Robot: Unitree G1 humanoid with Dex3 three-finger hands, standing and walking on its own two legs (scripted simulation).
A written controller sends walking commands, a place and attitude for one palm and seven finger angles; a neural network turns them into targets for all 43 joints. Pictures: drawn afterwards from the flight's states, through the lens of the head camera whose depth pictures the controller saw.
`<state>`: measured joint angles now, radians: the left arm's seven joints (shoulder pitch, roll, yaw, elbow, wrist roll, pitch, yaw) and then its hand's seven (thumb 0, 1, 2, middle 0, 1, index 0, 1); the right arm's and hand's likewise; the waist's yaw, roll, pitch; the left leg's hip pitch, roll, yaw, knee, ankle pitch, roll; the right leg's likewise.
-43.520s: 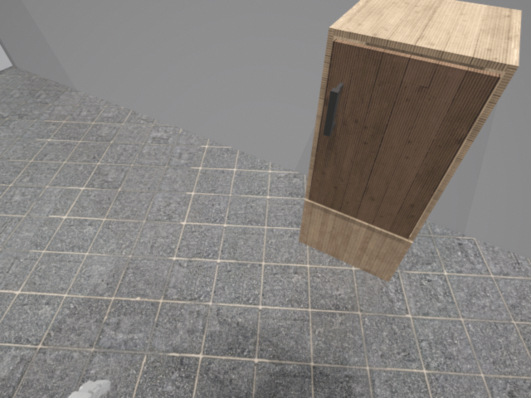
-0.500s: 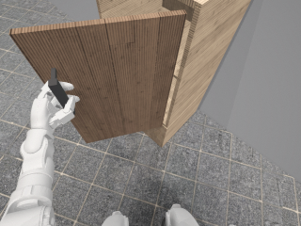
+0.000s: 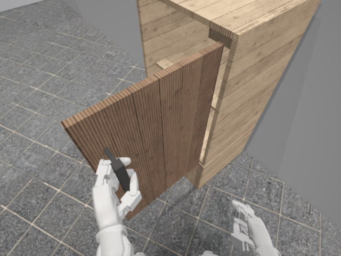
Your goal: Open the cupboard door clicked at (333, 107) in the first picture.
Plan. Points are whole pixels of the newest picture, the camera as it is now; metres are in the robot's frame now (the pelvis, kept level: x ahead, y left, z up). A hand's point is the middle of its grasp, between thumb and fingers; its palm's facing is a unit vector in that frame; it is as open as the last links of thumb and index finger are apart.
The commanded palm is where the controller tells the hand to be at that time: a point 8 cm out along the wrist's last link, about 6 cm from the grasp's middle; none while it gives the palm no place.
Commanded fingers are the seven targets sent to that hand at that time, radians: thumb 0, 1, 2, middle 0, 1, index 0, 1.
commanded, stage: pull the door open along its arc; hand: left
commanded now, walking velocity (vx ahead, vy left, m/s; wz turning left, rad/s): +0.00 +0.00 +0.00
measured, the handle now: (119, 172) +0.29 +0.14 +0.04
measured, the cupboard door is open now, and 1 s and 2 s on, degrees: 90 90 93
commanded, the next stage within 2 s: open thumb and fingers to let go in 0.04 s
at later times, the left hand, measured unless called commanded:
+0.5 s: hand (139, 192) +0.25 +0.08 +0.04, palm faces +0.41 -0.91 -0.02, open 9.2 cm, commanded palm +0.20 +0.13 +0.04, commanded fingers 0.00 -0.43 0.33 -0.31 -1.21 -0.31 -1.21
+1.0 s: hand (136, 190) +0.25 +0.09 +0.04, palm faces +0.36 -0.93 -0.01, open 14.9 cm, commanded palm +0.21 +0.13 +0.04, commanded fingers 0.00 -0.50 0.30 -0.15 -0.30 -0.15 -0.30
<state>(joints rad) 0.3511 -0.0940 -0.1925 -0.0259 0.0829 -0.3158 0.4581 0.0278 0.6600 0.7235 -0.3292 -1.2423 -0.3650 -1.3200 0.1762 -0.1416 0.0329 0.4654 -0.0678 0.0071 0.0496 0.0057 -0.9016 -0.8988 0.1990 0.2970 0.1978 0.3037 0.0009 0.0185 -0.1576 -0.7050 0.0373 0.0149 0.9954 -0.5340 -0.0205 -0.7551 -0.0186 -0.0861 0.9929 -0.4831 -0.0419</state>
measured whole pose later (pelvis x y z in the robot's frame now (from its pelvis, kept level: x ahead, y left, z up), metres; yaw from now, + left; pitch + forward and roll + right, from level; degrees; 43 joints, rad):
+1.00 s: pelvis -0.04 +0.01 -0.01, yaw +1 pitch +12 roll +0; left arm 0.11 -0.10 -0.22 0.19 0.11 -0.34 0.55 -0.01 -0.50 0.31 -0.31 -0.69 -0.31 -0.71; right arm 0.21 -0.18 0.01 0.56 -0.08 -0.06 0.01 0.01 -0.90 -0.90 0.20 0.30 0.20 0.30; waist 0.01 0.03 -0.13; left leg -0.77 0.01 -0.01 1.05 -0.50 -0.01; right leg -0.80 -0.04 -0.10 1.02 -0.44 -0.03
